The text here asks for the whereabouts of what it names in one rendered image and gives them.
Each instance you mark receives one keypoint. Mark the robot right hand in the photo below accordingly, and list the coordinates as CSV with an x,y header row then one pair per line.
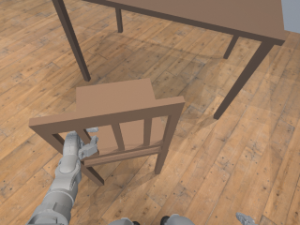
x,y
244,219

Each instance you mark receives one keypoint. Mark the chair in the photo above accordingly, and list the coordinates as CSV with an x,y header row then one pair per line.
x,y
127,116

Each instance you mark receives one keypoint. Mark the left robot forearm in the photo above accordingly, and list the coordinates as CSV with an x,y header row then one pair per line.
x,y
61,195

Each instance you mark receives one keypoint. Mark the robot left hand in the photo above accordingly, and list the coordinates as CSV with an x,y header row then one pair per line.
x,y
73,144

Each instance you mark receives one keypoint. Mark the right robot foot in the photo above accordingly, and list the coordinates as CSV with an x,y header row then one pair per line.
x,y
164,220

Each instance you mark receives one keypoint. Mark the table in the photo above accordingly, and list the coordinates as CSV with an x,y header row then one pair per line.
x,y
260,20

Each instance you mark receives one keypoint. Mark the robot right thigh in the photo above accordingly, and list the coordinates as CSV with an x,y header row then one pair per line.
x,y
179,220

